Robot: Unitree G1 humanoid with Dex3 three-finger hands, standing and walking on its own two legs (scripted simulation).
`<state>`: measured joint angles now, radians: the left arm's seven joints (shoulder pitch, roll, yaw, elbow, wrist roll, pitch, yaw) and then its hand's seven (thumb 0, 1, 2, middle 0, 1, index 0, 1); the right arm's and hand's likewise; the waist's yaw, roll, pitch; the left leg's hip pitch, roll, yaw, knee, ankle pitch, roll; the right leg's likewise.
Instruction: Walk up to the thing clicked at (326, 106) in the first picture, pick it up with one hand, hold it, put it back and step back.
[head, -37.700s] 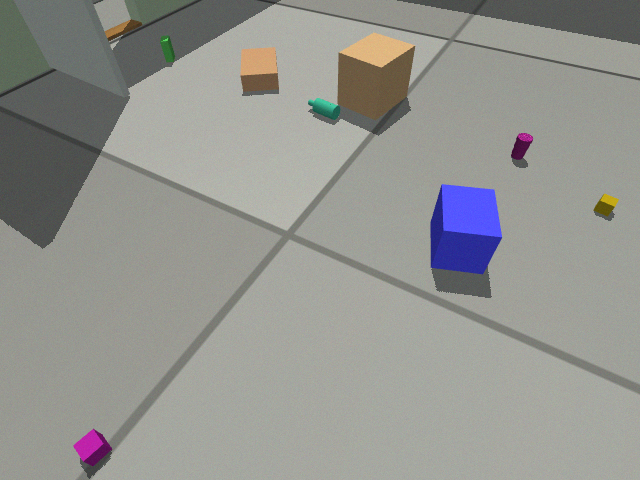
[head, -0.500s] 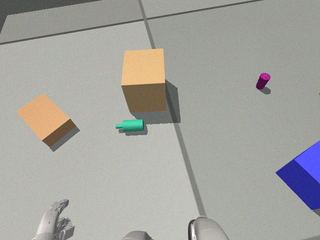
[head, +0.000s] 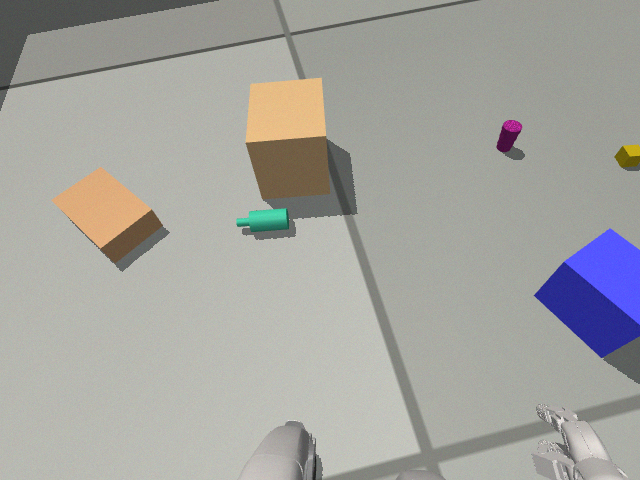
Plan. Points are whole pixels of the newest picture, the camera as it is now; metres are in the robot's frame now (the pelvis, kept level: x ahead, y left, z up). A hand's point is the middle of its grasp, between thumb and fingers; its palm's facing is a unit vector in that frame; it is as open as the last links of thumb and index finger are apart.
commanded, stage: step back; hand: left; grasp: from above
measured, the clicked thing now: (262, 220) +0.99 +0.33 -0.72
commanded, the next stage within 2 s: stand in 1.14 s
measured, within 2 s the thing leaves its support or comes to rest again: neither
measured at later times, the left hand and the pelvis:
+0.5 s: hand out of the picture -0.04 +0.28 -0.14, palm faces +0.05 -0.93 -0.36, open 7.4 cm; pelvis -0.08 +0.00 +0.01, yaw +3 degrees
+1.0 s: hand out of the picture +0.04 +0.30 -0.14, palm faces +0.04 -0.93 -0.37, open 7.4 cm; pelvis -0.03 +0.03 +0.01, yaw +3 degrees
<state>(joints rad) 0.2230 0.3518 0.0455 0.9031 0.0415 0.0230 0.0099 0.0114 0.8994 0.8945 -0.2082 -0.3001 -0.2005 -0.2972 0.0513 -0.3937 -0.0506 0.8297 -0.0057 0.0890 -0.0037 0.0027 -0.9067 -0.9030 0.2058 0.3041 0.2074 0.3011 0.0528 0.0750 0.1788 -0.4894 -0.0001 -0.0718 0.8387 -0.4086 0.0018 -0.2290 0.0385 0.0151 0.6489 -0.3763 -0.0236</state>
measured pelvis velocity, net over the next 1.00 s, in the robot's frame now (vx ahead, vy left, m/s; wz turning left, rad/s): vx -0.03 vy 0.03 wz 0.05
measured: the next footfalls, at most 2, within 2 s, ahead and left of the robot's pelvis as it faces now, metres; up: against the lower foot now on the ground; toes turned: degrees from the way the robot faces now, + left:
left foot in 0.24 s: -0.01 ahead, +0.15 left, +0.00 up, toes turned +5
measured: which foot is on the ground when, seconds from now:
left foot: up 0.00-0.22, down 0.24-1.00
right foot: down 0.00-1.00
